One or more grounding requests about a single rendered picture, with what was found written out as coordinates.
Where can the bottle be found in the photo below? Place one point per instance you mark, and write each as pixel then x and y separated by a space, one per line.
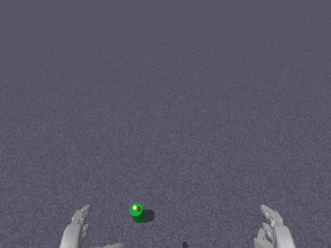
pixel 137 212

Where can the right robot hand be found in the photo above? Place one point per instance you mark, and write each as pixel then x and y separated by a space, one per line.
pixel 279 234

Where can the left robot hand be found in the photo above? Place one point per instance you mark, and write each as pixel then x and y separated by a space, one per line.
pixel 75 233

